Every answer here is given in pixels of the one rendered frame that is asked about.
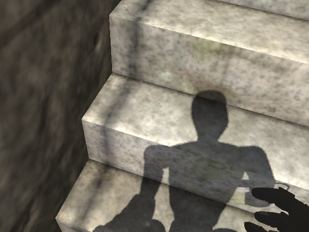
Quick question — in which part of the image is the robot right hand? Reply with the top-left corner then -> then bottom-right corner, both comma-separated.
244,187 -> 309,232

